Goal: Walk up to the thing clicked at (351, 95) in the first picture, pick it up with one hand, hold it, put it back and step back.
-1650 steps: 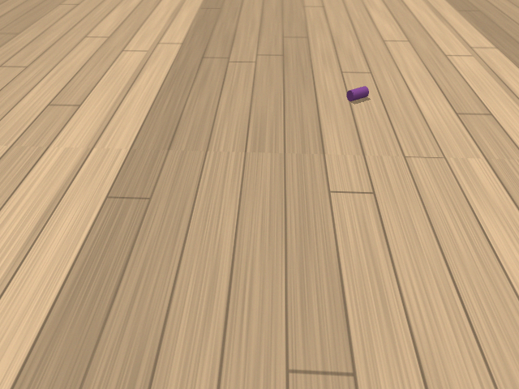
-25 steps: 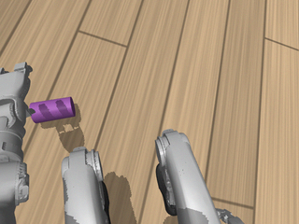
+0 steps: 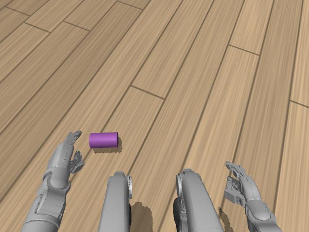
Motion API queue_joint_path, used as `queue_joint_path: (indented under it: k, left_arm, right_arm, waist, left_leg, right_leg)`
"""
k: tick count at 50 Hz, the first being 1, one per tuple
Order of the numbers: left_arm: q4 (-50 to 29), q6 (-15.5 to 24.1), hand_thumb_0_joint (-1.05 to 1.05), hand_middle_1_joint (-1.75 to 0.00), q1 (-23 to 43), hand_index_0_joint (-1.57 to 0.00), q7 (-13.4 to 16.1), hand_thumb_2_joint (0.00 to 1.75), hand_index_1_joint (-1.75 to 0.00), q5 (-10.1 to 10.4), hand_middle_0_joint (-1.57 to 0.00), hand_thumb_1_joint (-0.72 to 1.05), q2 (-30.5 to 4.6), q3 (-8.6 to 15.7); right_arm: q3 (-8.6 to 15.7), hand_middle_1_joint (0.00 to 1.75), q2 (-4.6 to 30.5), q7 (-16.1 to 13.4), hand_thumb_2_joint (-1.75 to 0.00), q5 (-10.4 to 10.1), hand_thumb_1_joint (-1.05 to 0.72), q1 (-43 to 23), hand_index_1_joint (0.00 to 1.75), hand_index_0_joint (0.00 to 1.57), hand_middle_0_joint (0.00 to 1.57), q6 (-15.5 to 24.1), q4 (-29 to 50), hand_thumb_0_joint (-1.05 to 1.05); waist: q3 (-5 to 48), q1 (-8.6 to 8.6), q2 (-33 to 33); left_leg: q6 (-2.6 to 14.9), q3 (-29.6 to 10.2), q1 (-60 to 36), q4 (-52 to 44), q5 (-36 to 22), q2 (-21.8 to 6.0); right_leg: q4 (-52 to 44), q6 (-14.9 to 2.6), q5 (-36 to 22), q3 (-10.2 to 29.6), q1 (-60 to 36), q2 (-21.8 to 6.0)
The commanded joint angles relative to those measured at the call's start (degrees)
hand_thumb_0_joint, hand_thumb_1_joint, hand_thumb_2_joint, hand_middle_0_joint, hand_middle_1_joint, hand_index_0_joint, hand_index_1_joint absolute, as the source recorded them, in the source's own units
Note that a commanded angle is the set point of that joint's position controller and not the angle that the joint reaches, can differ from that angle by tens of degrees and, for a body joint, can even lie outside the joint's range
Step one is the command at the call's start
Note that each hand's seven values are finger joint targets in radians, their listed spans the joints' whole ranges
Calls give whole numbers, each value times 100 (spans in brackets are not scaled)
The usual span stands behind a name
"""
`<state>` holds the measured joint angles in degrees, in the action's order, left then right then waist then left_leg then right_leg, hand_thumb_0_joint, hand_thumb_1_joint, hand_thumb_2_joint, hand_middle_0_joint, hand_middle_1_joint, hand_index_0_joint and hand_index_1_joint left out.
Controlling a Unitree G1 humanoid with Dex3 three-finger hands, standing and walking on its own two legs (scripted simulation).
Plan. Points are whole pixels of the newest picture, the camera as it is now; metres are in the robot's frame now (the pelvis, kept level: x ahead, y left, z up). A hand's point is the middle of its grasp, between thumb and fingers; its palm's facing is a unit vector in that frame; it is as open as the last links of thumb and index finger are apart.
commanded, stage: home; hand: left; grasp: from above
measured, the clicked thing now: (104, 140) +0.51 +0.24 -0.50
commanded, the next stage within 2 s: none
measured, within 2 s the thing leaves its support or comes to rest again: neither
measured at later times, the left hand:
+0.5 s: hand (56, 176) +0.24 +0.18 +0.11, palm faces +0.10 -0.98 -0.20, open 7.4 cm
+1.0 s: hand (47, 190) +0.22 +0.18 +0.13, palm faces +0.10 -0.98 -0.19, open 7.4 cm
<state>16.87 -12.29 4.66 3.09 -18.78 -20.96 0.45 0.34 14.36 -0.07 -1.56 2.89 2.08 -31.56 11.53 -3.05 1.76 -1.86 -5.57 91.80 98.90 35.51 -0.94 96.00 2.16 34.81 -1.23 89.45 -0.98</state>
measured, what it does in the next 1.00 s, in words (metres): rises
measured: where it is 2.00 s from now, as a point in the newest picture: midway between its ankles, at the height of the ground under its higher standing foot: outside the picture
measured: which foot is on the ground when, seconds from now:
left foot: down 0.00-1.00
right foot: down 0.00-1.00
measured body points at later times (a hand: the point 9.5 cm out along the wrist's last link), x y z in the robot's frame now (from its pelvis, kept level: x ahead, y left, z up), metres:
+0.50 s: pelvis +0.07 +0.00 +0.16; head +0.10 +0.01 +0.61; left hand +0.24 +0.23 +0.13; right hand +0.21 -0.24 +0.08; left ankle +0.07 +0.13 -0.51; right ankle +0.08 -0.14 -0.51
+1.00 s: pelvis +0.07 +0.00 +0.17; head +0.08 +0.01 +0.62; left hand +0.21 +0.24 +0.14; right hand +0.25 -0.23 +0.11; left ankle +0.07 +0.13 -0.51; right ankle +0.08 -0.14 -0.51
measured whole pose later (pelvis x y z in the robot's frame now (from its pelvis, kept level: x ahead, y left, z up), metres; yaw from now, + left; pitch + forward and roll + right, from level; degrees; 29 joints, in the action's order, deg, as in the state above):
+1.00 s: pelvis +0.07 +0.00 +0.17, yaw +3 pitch +9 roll -3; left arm -7.8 -26.6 -28.5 0.8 3.1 -12.4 1.9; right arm -2.5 12.3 -10.0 0.0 15.8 13.6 -30.5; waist 9.3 -2.0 2.4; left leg -1.6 -4.6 40.1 58.5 27.9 -2.0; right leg 54.6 1.7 26.8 -2.6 37.2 -1.1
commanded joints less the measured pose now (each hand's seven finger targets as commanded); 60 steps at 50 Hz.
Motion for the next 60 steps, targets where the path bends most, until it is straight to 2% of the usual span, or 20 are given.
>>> queue_joint_path:
  k: [1,3,4,6,8,11,13,15,17,20,25,32,33,39,43,47,54,55,57,60]
  left_arm:
    - [-1682,-132,0,-30,222,-20,171,90,-30,712,-20,90,-731,393]
    - [-1873,-264,0,-30,-138,-20,208,90,-30,1037,-20,90,-679,487]
    - [-1966,-298,0,-30,-233,-20,220,90,-30,1161,-20,90,-567,430]
    - [-2085,-402,0,-30,-635,-20,259,90,-30,1353,-20,90,-513,534]
    - [-2184,-524,0,-30,-998,-20,264,90,-30,1535,-20,90,-343,507]
    - [-2426,-708,0,-30,-1375,-20,265,90,-30,1793,-20,90,-131,536]
    - [-2638,-832,0,-30,-1691,-20,260,90,-30,1941,-20,90,2,547]
    - [-2809,-939,0,-30,-2068,-20,241,90,-30,2097,-20,90,85,616]
    - [-2982,-1026,0,-30,-2349,-20,201,90,-30,2194,-20,90,178,588]
    - [-3298,-1145,0,-30,-2804,-20,151,90,-30,2308,-20,90,238,604]
    - [-3510,-1235,0,-30,-3271,-20,18,90,-30,2292,-20,90,306,549]
    - [-3533,-1236,0,-30,-3264,-20,-156,90,-30,2222,-20,90,349,466]
    - [-3580,-1216,0,-30,-3170,-20,-180,90,-30,2222,-20,90,333,459]
    - [-3639,-1148,0,-30,-3183,-20,-211,90,-30,2177,-20,90,259,509]
    - [-3605,-1119,0,-30,-3145,-20,-191,90,-30,2154,-20,90,253,515]
    - [-3556,-1136,0,-30,-3129,-20,-181,90,-30,2138,-20,90,258,501]
    - [-3562,-1139,0,-30,-3146,-20,-171,90,-30,2162,-20,90,286,479]
    - [-3558,-1133,0,-30,-3217,-20,-167,90,-30,2166,-20,90,256,554]
    - [-3621,-1124,0,-30,-3203,-20,-176,90,-30,2173,-20,90,255,515]
    - [-3548,-1139,0,-30,-3202,-20,-176,90,-30,2167,-20,90,273,494]
  right_arm:
    - [295,30,776,-284,-90,-77,-90,292,30,20,20,394,705,0]
    - [248,30,707,-364,-90,-76,-90,339,30,20,20,472,731,0]
    - [225,30,665,-405,-90,-67,-90,391,30,20,20,516,728,0]
    - [167,30,604,-484,-90,-77,-90,497,30,20,20,596,779,0]
    - [120,30,557,-572,-90,-88,-90,592,30,20,20,657,792,0]
    - [54,30,507,-736,-90,-84,-90,725,30,20,20,756,823,0]
    - [19,30,456,-840,-90,-82,-90,853,30,20,20,835,851,0]
    - [-10,30,463,-923,-90,-68,-90,931,30,20,20,904,889,0]
    - [-10,30,445,-993,-90,-44,-90,1019,30,20,20,973,922,0]
    - [-26,30,407,-1074,-90,-31,-90,1091,30,20,20,1067,1018,0]
    - [-3,30,411,-1135,-90,18,-90,1098,30,20,20,1210,1085,0]
    - [62,30,492,-1120,-90,80,-90,1043,30,20,20,1387,1087,0]
    - [75,30,498,-1117,-90,87,-90,1062,30,20,20,1416,1069,0]
    - [109,30,544,-1088,-90,117,-90,1032,30,20,20,1492,1016,0]
    - [89,30,524,-1081,-90,138,-90,984,30,20,20,1496,1002,0]
    - [64,30,519,-1085,-90,139,-90,895,30,20,20,1512,998,0]
    - [53,30,497,-1099,-90,130,-90,893,30,20,20,1530,1015,0]
    - [63,30,507,-1105,-90,141,-90,908,30,20,20,1535,998,0]
    - [81,30,521,-1105,-90,138,-90,944,30,20,20,1559,991,0]
    - [75,30,509,-1117,-90,132,-90,911,30,20,20,1560,990,0]
  waist:
    - [2318,-209,382]
    - [2184,-183,305]
    - [2066,-244,331]
    - [2016,-161,301]
    - [1810,-122,322]
    - [1586,-136,331]
    - [1508,-150,306]
    - [1336,-27,339]
    - [1230,-70,344]
    - [974,25,287]
    - [438,33,85]
    - [12,-17,5]
    - [111,-50,-12]
    - [365,33,207]
    - [325,37,135]
    - [98,61,145]
    - [110,81,76]
    - [140,110,74]
    - [331,68,85]
    - [138,93,93]
  left_leg:
    - [299,209,-2623,-2126,-65,69]
    - [299,190,-2915,-2369,-204,63]
    - [298,203,-3027,-2486,-340,60]
    - [291,176,-3355,-2754,-597,58]
    - [266,155,-3670,-3066,-799,51]
    - [237,122,-4149,-3491,-1038,41]
    - [232,167,-4423,-3704,-1342,56]
    - [211,192,-4728,-3986,-1539,57]
    - [198,233,-5023,-4167,-1906,45]
    - [216,324,-5256,-4412,-2142,91]
    - [242,304,-5414,-4765,-2013,99]
    - [246,364,-5553,-4993,-1792,105]
    - [246,353,-5610,-4983,-1870,108]
    - [195,319,-5835,-4953,-2351,93]
    - [218,337,-5773,-4951,-2188,114]
    - [225,343,-5677,-5055,-1765,105]
    - [233,325,-5626,-5079,-1623,99]
    - [235,354,-5625,-5039,-1610,110]
    - [228,331,-5719,-5028,-1812,94]
    - [220,324,-5625,-5072,-1622,88]
  right_leg:
    - [-2094,-298,-369,-46,-2166,142]
    - [-2369,-293,-475,-34,-2480,144]
    - [-2509,-293,-598,-25,-2643,143]
    - [-2751,-295,-811,-37,-3045,146]
    - [-3021,-300,-949,-42,-3290,146]
    - [-3423,-279,-1150,-87,-3734,152]
    - [-3708,-263,-1425,-94,-4129,158]
    - [-3932,-263,-1571,-130,-4417,161]
    - [-4154,-249,-1880,-180,-4702,198]
    - [-4510,-230,-2118,-220,-5099,201]
    - [-4887,-207,-1965,-297,-5294,222]
    - [-5057,-180,-1707,-363,-5270,215]
    - [-5035,-184,-1771,-353,-5283,218]
    - [-4894,-202,-2147,-348,-5458,207]
    - [-4960,-180,-2072,-328,-5500,202]
    - [-5052,-174,-1696,-330,-5405,195]
    - [-5078,-171,-1565,-331,-5408,202]
    - [-5106,-170,-1548,-306,-5436,191]
    - [-5036,-176,-1727,-321,-5491,209]
    - [-5062,-170,-1558,-322,-5395,206]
